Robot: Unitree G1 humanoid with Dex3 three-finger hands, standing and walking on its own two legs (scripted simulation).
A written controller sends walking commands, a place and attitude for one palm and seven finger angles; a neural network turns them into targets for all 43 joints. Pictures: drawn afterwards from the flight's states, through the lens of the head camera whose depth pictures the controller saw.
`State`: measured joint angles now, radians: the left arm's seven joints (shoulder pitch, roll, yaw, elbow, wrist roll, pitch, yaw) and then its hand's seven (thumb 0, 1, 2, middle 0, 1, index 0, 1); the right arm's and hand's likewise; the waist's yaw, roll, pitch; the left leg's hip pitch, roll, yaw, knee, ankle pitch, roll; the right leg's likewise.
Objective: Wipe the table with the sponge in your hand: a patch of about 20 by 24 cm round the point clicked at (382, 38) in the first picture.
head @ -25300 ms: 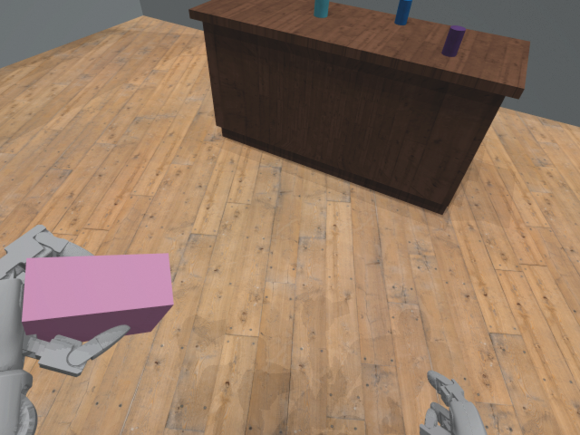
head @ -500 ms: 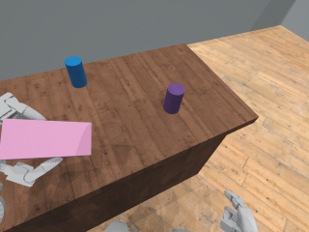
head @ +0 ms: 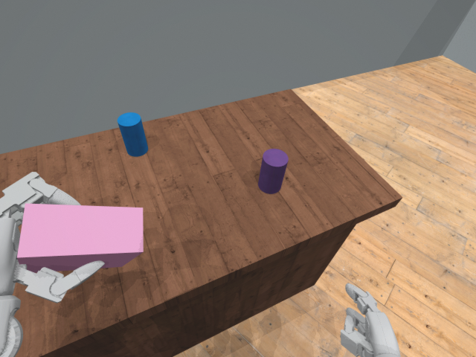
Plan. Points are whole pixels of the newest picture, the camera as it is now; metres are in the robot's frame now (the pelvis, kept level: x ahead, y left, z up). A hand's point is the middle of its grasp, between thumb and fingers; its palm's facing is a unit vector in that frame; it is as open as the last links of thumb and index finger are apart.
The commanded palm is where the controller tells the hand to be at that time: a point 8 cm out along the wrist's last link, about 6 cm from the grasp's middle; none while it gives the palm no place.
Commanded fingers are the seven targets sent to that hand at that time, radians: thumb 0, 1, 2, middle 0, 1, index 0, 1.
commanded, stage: come to a stop and stand still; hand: left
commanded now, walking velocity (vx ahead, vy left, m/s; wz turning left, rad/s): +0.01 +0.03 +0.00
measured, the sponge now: (99, 240) +0.23 +0.21 +0.13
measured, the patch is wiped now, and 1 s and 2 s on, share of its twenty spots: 0.00 0.00 0.00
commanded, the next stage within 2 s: look again from close up in 0.90 s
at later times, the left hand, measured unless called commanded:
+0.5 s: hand (19, 229) +0.22 +0.29 +0.16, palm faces +0.41 -0.84 -0.36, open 9.9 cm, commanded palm +0.16 +0.31 +0.18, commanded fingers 0.00 0.10 1.30 -1.20 -1.60 -1.20 -1.60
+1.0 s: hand (42, 223) +0.23 +0.27 +0.16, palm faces +0.35 -0.86 -0.37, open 9.9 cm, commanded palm +0.17 +0.30 +0.18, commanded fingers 0.00 0.10 1.30 -1.20 -1.60 -1.20 -1.60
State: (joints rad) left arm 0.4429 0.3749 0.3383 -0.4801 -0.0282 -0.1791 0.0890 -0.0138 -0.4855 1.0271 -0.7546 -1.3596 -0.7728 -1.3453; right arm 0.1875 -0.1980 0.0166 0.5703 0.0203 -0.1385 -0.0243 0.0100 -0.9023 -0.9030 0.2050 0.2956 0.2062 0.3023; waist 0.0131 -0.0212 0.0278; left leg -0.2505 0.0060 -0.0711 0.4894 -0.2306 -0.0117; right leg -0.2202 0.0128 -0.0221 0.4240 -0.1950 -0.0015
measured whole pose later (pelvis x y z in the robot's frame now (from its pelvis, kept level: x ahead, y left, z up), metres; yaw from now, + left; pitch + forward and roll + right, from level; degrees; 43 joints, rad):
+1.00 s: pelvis +0.01 +0.03 +0.00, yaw +0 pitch +0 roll -1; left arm 0.42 0.38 0.35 -0.51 -0.04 -0.24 0.10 -0.01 -0.49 1.03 -0.76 -1.36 -0.77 -1.34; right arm 0.17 -0.19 0.02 0.59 0.01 -0.16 -0.02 0.01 -0.90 -0.90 0.21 0.30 0.21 0.30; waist 0.03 -0.05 0.08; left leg -0.23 -0.02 -0.05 0.46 -0.22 0.02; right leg -0.19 -0.02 0.00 0.37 -0.17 0.04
